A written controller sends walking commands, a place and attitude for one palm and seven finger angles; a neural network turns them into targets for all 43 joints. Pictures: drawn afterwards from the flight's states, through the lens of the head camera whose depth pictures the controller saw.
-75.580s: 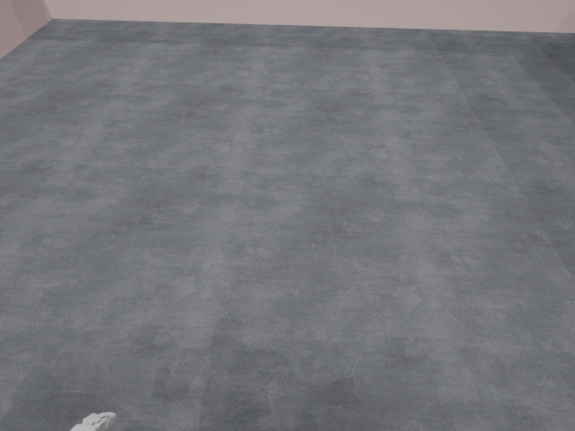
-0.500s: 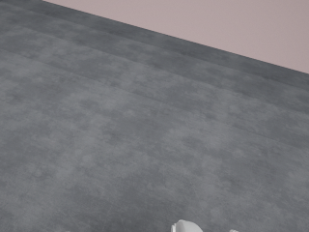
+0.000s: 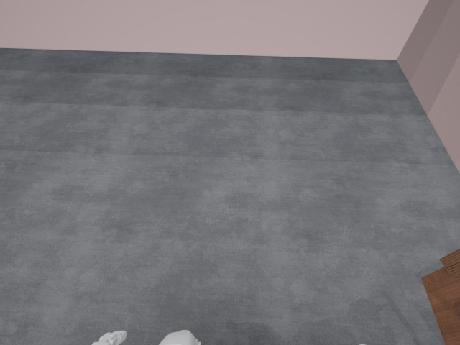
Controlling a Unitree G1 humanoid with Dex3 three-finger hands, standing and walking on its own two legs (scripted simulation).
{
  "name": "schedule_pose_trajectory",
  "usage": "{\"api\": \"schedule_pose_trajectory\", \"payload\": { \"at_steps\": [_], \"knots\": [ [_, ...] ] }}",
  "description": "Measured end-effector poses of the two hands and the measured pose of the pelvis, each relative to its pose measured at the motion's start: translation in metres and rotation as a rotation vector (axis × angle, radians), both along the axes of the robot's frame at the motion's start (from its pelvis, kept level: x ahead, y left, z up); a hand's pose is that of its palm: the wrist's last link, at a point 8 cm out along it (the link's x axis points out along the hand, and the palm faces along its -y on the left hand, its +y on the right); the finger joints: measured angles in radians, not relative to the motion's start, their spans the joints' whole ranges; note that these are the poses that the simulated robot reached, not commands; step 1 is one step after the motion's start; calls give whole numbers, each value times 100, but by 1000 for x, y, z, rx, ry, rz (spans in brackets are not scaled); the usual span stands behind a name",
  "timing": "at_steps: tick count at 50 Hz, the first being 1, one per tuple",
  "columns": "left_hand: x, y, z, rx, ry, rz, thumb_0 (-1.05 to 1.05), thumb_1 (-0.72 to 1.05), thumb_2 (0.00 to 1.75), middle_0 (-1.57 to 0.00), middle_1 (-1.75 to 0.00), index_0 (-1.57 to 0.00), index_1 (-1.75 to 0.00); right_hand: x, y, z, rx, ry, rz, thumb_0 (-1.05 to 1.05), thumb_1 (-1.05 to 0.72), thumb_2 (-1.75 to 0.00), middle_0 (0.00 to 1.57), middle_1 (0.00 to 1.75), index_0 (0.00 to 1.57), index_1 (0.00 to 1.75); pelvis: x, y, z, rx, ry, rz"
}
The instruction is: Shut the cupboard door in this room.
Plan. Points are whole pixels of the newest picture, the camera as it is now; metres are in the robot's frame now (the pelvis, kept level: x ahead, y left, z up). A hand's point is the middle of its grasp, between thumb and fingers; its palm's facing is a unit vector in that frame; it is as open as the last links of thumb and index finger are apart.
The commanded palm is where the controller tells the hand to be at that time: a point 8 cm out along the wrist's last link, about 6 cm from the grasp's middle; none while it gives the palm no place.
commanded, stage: turn to face it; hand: left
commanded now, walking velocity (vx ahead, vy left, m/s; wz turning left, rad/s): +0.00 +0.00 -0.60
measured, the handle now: out of the picture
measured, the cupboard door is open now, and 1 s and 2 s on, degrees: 25 25 25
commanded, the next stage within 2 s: take the last steps up to it in 1.76 s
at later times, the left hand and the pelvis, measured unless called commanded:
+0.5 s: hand (162, 324) +0.17 +0.15 -0.16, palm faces -0.30 -0.91 -0.28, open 7.4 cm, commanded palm none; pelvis +0.01 -0.02 -0.01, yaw -18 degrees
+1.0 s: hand (181, 289) +0.24 +0.12 -0.17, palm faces -0.54 -0.82 -0.20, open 7.4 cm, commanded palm none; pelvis +0.04 +0.00 +0.00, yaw -37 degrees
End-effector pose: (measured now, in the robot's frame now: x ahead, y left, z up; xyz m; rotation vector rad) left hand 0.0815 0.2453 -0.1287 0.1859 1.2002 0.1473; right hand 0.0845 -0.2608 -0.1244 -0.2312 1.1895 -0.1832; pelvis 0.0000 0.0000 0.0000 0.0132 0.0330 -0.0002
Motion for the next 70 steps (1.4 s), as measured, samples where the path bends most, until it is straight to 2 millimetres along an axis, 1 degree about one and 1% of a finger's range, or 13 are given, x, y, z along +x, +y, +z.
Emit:
{"api": "schedule_pose_trajectory", "payload": {
  "at_steps": [5,12,17,21,24,33,40,47,51,54,61,65,70],
  "knots": [
    [14,15,-19,-27,23,-34,1,90,90,-21,-30,-20,-30,-2,17,4,-28,-53,-31,1,-90,-90,20,29,20,30,5,16,-9,-18,4,-65],
    [42,17,-8,-22,29,-118,1,91,90,-20,-30,-20,-30,-38,26,10,-13,-5,-106,1,-90,-90,21,29,20,30,7,15,2,-38,-12,-159],
    [69,-3,0,1,17,-208,1,91,90,-20,-30,-20,-30,-72,14,-1,18,38,-204,1,-90,-90,21,30,20,30,8,4,1,-42,-12,-229],
    [92,-29,-1,34,-31,-294,1,91,90,-20,-30,-20,-30,-99,-8,-23,45,64,-289,1,-90,-90,21,30,20,30,9,-14,-14,-18,-11,-282],
    [96,-46,3,51,-43,-327,1,91,90,-20,-30,-20,-30,-111,-23,-31,38,97,-340,1,-90,-90,21,29,20,30,7,-19,-14,-29,-13,-309],
    [97,-68,3,23,33,-407,1,90,90,-20,-30,-20,-30,-95,-36,-4,7,5,-412,1,-90,-90,20,29,20,30,15,-21,1,-5,0,-411],
    [124,-60,-21,-15,55,-453,1,90,90,-21,-30,-21,-30,-77,-21,6,-50,-71,-453,1,-90,-90,20,29,20,30,34,-4,-9,-26,17,-496],
    [164,-66,-14,-12,50,-547,1,91,90,-20,-30,-20,-30,-103,7,15,-42,-30,-525,1,-90,-90,21,29,20,30,41,-1,1,-42,1,-596],
    [183,-85,-5,-5,34,-613,1,91,90,-20,-30,-20,-30,-132,18,12,-14,10,-607,1,-90,-90,21,29,20,30,41,-5,4,-51,2,-652],
    [196,-108,0,3,14,-678,1,91,90,-20,-30,-20,-30,-158,22,4,13,41,-676,1,-90,-90,21,30,20,30,39,-11,3,-51,1,-695],
    [209,-172,3,31,-82,-816,1,91,90,-20,-30,-20,-30,-220,14,-32,72,115,-818,1,-90,-90,21,29,20,30,28,-35,-16,-31,-5,-775],
    [200,-187,10,45,-57,-851,1,91,90,-20,-30,-20,-30,-225,4,-25,59,110,-862,1,-90,-90,20,29,20,30,28,-40,-7,-15,-4,-821],
    [195,-196,8,36,-7,-890,1,90,90,-20,-30,-20,-30,-212,-7,-9,32,35,-888,1,-90,-90,20,29,20,30,32,-45,1,3,-2,-871]
  ]
}}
